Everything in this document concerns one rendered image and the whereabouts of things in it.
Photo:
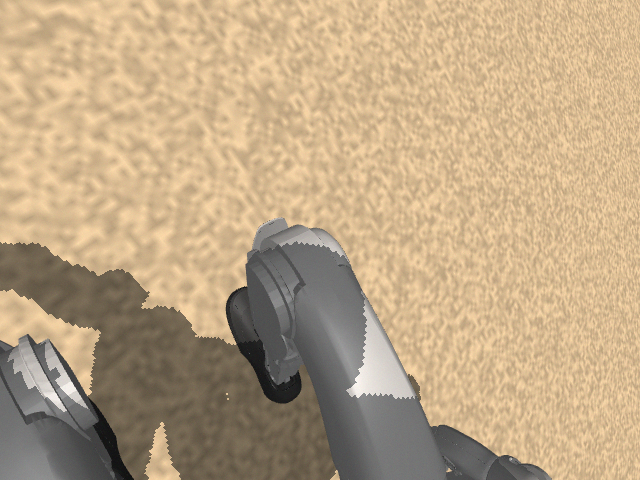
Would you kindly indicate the right robot foot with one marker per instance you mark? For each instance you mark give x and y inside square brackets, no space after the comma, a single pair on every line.
[250,345]

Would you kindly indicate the right robot arm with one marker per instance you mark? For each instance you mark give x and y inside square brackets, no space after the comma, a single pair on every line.
[507,467]

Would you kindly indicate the left robot foot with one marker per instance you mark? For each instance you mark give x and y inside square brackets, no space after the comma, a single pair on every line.
[109,440]

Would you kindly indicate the right robot hand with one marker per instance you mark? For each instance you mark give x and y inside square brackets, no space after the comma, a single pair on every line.
[467,458]

